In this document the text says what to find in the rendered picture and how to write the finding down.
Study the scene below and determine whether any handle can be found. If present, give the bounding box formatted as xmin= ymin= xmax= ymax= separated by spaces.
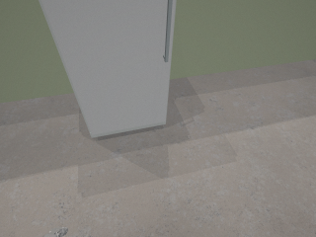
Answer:
xmin=163 ymin=0 xmax=173 ymax=62

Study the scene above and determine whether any fridge door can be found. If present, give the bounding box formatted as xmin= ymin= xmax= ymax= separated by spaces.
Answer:
xmin=41 ymin=0 xmax=176 ymax=135

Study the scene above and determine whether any left robot hand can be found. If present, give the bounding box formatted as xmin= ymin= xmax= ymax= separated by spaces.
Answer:
xmin=43 ymin=227 xmax=68 ymax=237

